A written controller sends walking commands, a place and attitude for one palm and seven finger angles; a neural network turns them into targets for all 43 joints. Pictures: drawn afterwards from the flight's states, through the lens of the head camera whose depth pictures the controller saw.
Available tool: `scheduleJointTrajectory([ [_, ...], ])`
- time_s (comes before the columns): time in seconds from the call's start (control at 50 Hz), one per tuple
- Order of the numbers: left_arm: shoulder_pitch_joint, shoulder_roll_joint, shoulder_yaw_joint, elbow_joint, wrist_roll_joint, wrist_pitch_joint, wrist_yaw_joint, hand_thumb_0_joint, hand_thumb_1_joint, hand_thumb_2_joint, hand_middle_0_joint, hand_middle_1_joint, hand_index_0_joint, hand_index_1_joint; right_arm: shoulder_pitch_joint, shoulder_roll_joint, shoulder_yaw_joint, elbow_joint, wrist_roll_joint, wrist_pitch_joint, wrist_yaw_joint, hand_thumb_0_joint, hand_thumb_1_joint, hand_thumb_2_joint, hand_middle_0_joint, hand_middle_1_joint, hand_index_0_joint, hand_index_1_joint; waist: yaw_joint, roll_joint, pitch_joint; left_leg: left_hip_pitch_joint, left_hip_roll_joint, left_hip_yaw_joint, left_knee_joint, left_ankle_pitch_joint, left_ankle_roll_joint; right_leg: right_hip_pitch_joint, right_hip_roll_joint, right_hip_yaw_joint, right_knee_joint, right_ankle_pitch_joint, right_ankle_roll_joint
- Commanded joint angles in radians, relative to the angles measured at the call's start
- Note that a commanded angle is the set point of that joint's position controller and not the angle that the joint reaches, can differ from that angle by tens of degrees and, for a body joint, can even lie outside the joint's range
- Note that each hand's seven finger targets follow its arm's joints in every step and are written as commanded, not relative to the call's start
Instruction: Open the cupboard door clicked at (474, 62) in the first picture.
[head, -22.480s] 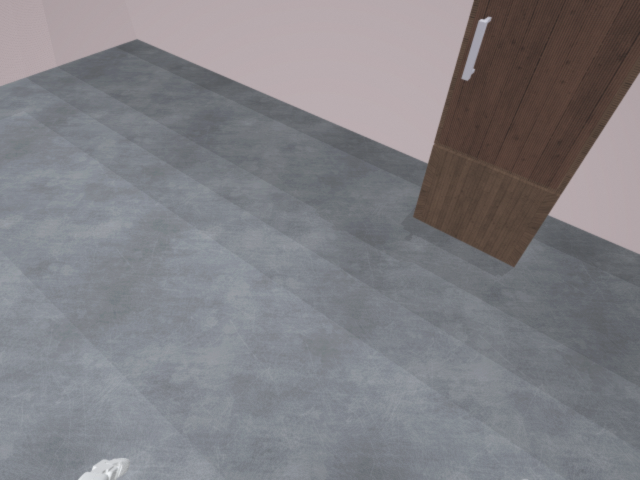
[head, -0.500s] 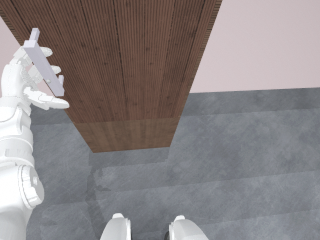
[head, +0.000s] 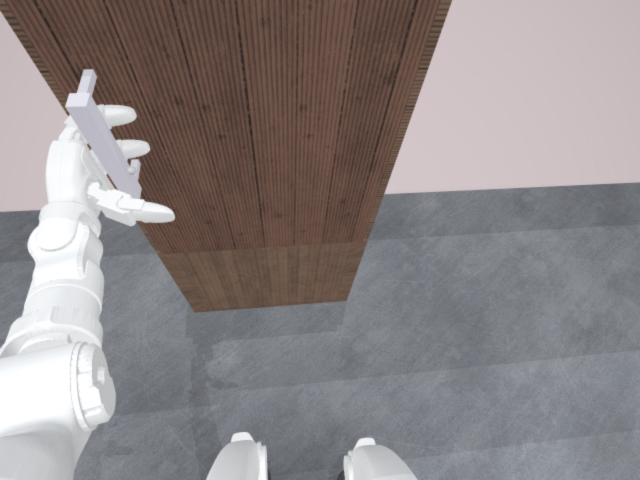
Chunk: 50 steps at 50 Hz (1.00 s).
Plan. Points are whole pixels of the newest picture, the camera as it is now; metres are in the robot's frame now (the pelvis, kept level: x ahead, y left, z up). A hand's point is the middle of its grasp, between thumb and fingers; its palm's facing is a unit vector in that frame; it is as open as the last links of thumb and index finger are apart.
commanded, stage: slide the fingers in behind the handle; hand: left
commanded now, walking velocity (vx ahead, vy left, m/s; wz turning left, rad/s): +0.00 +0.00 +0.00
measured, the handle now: (112, 141) +0.52 +0.24 +0.08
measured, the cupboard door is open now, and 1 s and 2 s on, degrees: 0 1 27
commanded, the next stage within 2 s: close the thumb around the handle in 0.32 s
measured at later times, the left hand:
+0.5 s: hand (129, 172) +0.47 +0.21 +0.08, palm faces +0.06 -1.00 +0.00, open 13.9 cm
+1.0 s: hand (127, 172) +0.47 +0.22 +0.08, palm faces +0.06 -1.00 +0.00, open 6.2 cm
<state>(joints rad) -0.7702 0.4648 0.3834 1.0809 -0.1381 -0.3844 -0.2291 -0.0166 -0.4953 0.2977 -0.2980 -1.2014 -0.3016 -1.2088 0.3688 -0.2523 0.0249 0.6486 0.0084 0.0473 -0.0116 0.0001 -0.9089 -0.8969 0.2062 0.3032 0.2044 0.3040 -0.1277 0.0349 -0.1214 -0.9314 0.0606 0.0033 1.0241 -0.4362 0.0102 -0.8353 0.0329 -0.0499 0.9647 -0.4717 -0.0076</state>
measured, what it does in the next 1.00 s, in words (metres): stands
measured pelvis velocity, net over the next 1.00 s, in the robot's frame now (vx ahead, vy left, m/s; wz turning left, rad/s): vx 0.00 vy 0.00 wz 0.00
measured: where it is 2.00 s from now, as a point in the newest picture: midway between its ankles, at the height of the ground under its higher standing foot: outside the picture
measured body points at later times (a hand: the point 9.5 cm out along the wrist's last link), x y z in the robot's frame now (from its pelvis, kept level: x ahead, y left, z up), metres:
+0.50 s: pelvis +0.00 +0.00 +0.00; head +0.10 +0.02 +0.44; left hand +0.46 +0.27 +0.08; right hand +0.03 -0.27 -0.11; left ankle +0.02 +0.11 -0.67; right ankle -0.01 -0.12 -0.67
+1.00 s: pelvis +0.00 +0.00 +0.00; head +0.10 +0.02 +0.44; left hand +0.46 +0.27 +0.08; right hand +0.02 -0.27 -0.12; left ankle +0.02 +0.11 -0.67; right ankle -0.01 -0.12 -0.67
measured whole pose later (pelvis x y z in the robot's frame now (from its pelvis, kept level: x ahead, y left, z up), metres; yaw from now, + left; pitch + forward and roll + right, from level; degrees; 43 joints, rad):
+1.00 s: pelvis +0.00 +0.00 +0.00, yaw +0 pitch +19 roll -3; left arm -0.78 0.48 0.39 1.10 -0.14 -0.39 -0.26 0.00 0.63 0.78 -0.37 -1.32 -0.38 -1.32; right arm 0.36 -0.26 0.03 0.65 0.01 0.05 -0.02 0.00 -0.91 -0.90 0.21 0.30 0.20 0.30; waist -0.13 0.03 -0.12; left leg -0.94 0.06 0.00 1.03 -0.43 0.01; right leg -0.84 0.03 -0.05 0.97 -0.47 -0.01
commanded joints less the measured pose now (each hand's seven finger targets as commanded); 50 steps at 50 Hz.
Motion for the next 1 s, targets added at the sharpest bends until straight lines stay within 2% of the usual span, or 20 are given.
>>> scheduleJointTrajectory([
  [0.0,-0.444,0.204,-0.008,-0.226,-0.005,-0.087,-0.012,0.0,-0.5,0.3,-0.3,-1.2,-0.3,-1.2,0.135,-0.183,-0.067,-0.057,-0.004,-0.02,-0.015,0.0,-0.9,-0.9,0.2,0.3,0.2,0.3,-0.026,0.088,-0.427,0.439,-0.032,-0.056,-0.095,0.36,0.016,0.08,0.032,0.014,-0.114,0.341,-0.011],
  [0.02,-0.451,0.251,0.029,-0.237,-0.004,-0.091,-0.01,0.0,-0.5,0.3,-0.3,-1.2,-0.3,-1.2,0.136,-0.187,-0.069,-0.053,-0.004,-0.019,-0.019,0.0,-0.9,-0.9,0.2,0.3,0.2,0.3,-0.016,0.09,-0.452,0.442,-0.029,-0.056,-0.094,0.372,0.015,0.093,0.03,0.016,-0.11,0.355,-0.01],
  [0.06,-0.452,0.206,-0.011,-0.216,-0.007,-0.087,-0.018,0.0,-0.5,0.3,-0.3,-1.2,-0.3,-1.2,0.131,-0.18,-0.064,-0.054,-0.001,-0.018,-0.019,0.0,-0.9,-0.9,0.2,0.3,0.2,0.3,-0.028,0.09,-0.423,0.435,-0.032,-0.056,-0.099,0.35,0.015,0.08,0.03,0.013,-0.116,0.335,-0.01],
  [0.16,-0.466,0.241,0.014,-0.194,-0.008,-0.089,-0.021,0.0,-0.5,0.3,-0.3,-1.2,-0.3,-1.2,0.13,-0.184,-0.063,-0.047,-0.002,-0.019,-0.023,0.0,-0.9,-0.9,0.2,0.3,0.2,0.3,-0.024,0.09,-0.402,0.411,-0.032,-0.057,-0.099,0.327,0.016,0.077,0.028,0.018,-0.118,0.32,-0.011],
  [0.18,-0.463,0.222,-0.001,-0.207,-0.007,-0.09,-0.024,0.0,-0.5,0.3,-0.3,-1.2,-0.3,-1.2,0.127,-0.182,-0.064,-0.052,-0.002,-0.021,-0.023,0.0,-0.9,-0.9,0.2,0.3,0.2,0.3,-0.025,0.114,-0.414,0.429,-0.034,-0.053,-0.098,0.335,0.016,0.073,0.028,0.02,-0.118,0.324,-0.011],
  [0.22,-0.458,0.219,0.001,-0.187,-0.011,-0.089,-0.026,0.0,-0.5,0.3,-0.3,-1.2,-0.3,-1.2,0.13,-0.184,-0.064,-0.047,-0.002,-0.021,-0.023,0.0,-0.9,-0.9,0.2,0.3,0.2,0.3,-0.029,0.103,-0.414,0.431,-0.031,-0.058,-0.095,0.346,0.015,0.058,0.028,0.015,-0.115,0.324,-0.011],
  [0.26,-0.45,0.253,0.031,-0.191,-0.015,-0.087,-0.028,0.0,-0.5,0.3,-0.3,-1.2,-0.3,-1.2,0.134,-0.187,-0.066,-0.049,-0.003,-0.02,-0.023,0.0,-0.9,-0.9,0.2,0.3,0.2,0.3,-0.019,0.08,-0.437,0.41,-0.034,-0.054,-0.092,0.337,0.018,0.093,0.028,0.022,-0.114,0.332,-0.008],
  [0.32,-0.42,0.279,0.05,-0.206,-0.016,-0.09,-0.036,0.0,-0.5,0.3,-0.3,-1.2,-0.3,-1.2,0.127,-0.185,-0.064,-0.057,-0.001,-0.017,-0.025,0.0,-0.9,-0.9,0.2,0.3,0.2,0.3,-0.005,0.101,-0.453,0.398,-0.037,-0.042,-0.09,0.354,0.019,0.127,0.025,0.029,-0.109,0.368,-0.008],
  [0.36,-0.424,0.252,0.029,-0.193,-0.02,-0.082,-0.042,0.0,-0.5,0.3,-0.3,-1.2,-0.3,-1.2,0.124,-0.182,-0.061,-0.059,0.0,-0.017,-0.024,0.0,-0.9,-0.9,0.2,0.3,0.2,0.3,-0.017,0.081,-0.42,0.377,-0.038,-0.039,-0.091,0.339,0.022,0.125,0.026,0.028,-0.115,0.364,-0.005],
  [0.4,-0.433,0.276,0.044,-0.201,-0.018,-0.084,-0.044,0.0,-0.5,0.3,-0.3,-1.2,-0.3,-1.2,0.128,-0.185,-0.061,-0.058,-0.002,-0.015,-0.027,0.0,-0.9,-0.9,0.2,0.3,0.2,0.3,-0.013,0.093,-0.42,0.381,-0.037,-0.043,-0.09,0.343,0.022,0.122,0.027,0.028,-0.111,0.36,-0.009],
  [0.52,-0.4,0.263,0.044,-0.224,-0.026,-0.082,-0.044,0.0,-0.164,0.444,-0.324,-1.236,-0.324,-1.236,0.123,-0.182,-0.064,-0.067,0.0,-0.015,-0.024,0.0,-0.9,-0.9,0.2,0.3,0.2,0.3,-0.003,0.102,-0.446,0.4,-0.037,-0.039,-0.091,0.367,0.02,0.135,0.027,0.027,-0.111,0.382,-0.007],
  [0.56,-0.399,0.242,0.028,-0.205,-0.029,-0.076,-0.045,0.0,-0.052,0.492,-0.332,-1.248,-0.332,-1.248,0.119,-0.183,-0.063,-0.067,0.002,-0.013,-0.024,0.0,-0.9,-0.9,0.2,0.3,0.2,0.3,-0.015,0.078,-0.407,0.381,-0.036,-0.038,-0.095,0.334,0.021,0.12,0.028,0.026,-0.12,0.356,-0.005],
  [0.58,-0.389,0.262,0.044,-0.18,-0.027,-0.07,-0.045,0.0,0.004,0.516,-0.336,-1.254,-0.336,-1.254,0.123,-0.186,-0.063,-0.064,0.002,-0.012,-0.025,0.0,-0.9,-0.9,0.2,0.3,0.2,0.3,-0.012,0.05,-0.389,0.356,-0.037,-0.04,-0.096,0.319,0.022,0.128,0.028,0.026,-0.12,0.348,-0.005],
  [0.62,-0.413,0.292,0.057,-0.193,-0.021,-0.074,-0.045,0.0,0.116,0.564,-0.344,-1.266,-0.344,-1.266,0.121,-0.189,-0.062,-0.064,0.002,-0.011,-0.028,0.0,-0.9,-0.9,0.2,0.3,0.2,0.3,-0.012,0.067,-0.4,0.352,-0.037,-0.04,-0.095,0.309,0.023,0.127,0.025,0.033,-0.118,0.343,-0.005],
  [0.68,-0.427,0.268,0.038,-0.195,-0.022,-0.076,-0.048,0.0,0.284,0.636,-0.356,-1.284,-0.356,-1.284,0.12,-0.185,-0.061,-0.064,0.001,-0.016,-0.029,0.0,-0.9,-0.9,0.2,0.3,0.2,0.3,-0.018,0.068,-0.399,0.359,-0.037,-0.04,-0.093,0.308,0.023,0.118,0.025,0.031,-0.119,0.335,-0.005],
  [0.7,-0.425,0.282,0.051,-0.196,-0.021,-0.082,-0.047,0.0,0.34,0.66,-0.36,-1.29,-0.36,-1.29,0.123,-0.186,-0.062,-0.063,0.0,-0.016,-0.029,0.0,-0.9,-0.9,0.2,0.3,0.2,0.3,-0.013,0.077,-0.407,0.366,-0.036,-0.044,-0.089,0.319,0.022,0.116,0.026,0.031,-0.114,0.338,-0.009],
  [0.74,-0.463,0.244,0.014,-0.217,-0.019,-0.089,-0.046,0.0,0.452,0.708,-0.368,-1.302,-0.368,-1.302,0.12,-0.181,-0.061,-0.058,0.0,-0.019,-0.029,0.0,-0.9,-0.9,0.2,0.3,0.2,0.3,-0.021,0.117,-0.425,0.409,-0.034,-0.051,-0.089,0.326,0.017,0.077,0.026,0.025,-0.111,0.321,-0.009],
  [0.9,-0.446,0.268,0.039,-0.212,-0.014,-0.082,-0.036,0.0,0.9,0.9,-0.4,-1.35,-0.4,-1.35,0.127,-0.188,-0.063,-0.057,-0.003,-0.022,-0.027,0.0,-0.9,-0.9,0.2,0.3,0.2,0.3,-0.009,0.107,-0.443,0.419,-0.032,-0.058,-0.091,0.341,0.016,0.084,0.029,0.017,-0.104,0.318,-0.013],
  [0.94,-0.434,0.236,0.018,-0.215,-0.016,-0.08,-0.033,0.0,0.9,0.9,-0.4,-1.35,-0.4,-1.35,0.124,-0.183,-0.065,-0.057,-0.002,-0.02,-0.026,0.0,-0.9,-0.9,0.2,0.3,0.2,0.3,-0.014,0.109,-0.446,0.436,-0.031,-0.055,-0.092,0.359,0.014,0.076,0.029,0.015,-0.11,0.332,-0.01],
  [0.98,-0.422,0.248,0.031,-0.205,-0.019,-0.078,-0.03,0.0,0.9,0.9,-0.4,-1.35,-0.4,-1.35,0.125,-0.186,-0.064,-0.056,-0.002,-0.019,-0.025,0.0,-0.9,-0.9,0.2,0.3,0.2,0.3,-0.012,0.091,-0.427,0.419,-0.031,-0.055,-0.096,0.345,0.014,0.084,0.031,0.015,-0.114,0.325,-0.01],
])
